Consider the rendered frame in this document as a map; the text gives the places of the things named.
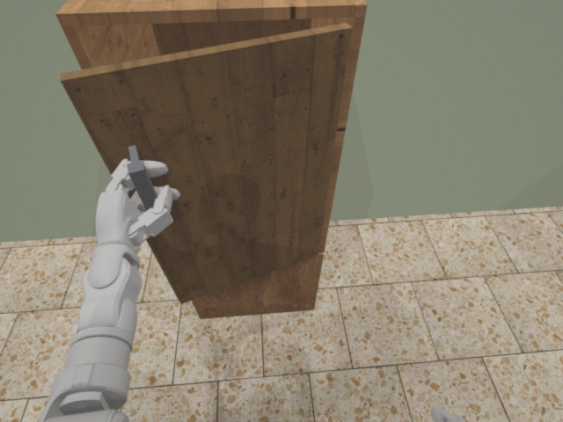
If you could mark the handle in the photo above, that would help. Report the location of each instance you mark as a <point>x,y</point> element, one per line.
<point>141,179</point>

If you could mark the cupboard door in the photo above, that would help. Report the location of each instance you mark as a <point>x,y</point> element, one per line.
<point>247,131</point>

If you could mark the left robot forearm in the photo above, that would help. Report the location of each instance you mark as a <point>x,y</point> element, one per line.
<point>95,375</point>

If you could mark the robot left hand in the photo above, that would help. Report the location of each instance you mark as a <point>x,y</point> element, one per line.
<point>116,212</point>

